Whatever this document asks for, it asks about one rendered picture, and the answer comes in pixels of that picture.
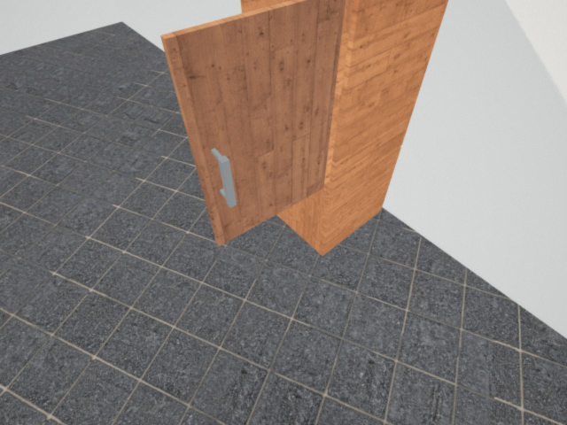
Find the handle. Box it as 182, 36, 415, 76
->
211, 148, 237, 208

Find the cupboard door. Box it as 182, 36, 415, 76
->
160, 0, 346, 246

